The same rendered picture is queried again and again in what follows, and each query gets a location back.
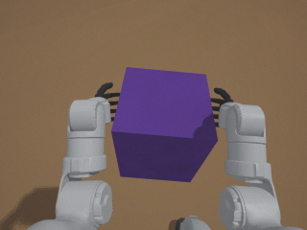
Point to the robot right shin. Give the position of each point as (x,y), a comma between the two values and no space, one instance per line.
(191,217)

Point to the robot right upper arm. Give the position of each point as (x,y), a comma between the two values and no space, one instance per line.
(249,208)

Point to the right robot forearm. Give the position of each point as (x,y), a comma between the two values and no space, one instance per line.
(245,127)

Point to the robot left hand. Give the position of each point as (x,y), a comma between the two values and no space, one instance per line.
(102,90)

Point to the robot right hand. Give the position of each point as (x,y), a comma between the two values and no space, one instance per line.
(227,99)

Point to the left robot forearm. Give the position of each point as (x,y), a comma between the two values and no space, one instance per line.
(86,130)

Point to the right robot thigh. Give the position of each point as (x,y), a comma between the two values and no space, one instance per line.
(193,224)

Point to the carton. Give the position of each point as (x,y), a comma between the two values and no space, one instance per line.
(164,126)

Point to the robot left upper arm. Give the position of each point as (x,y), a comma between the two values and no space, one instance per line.
(82,205)

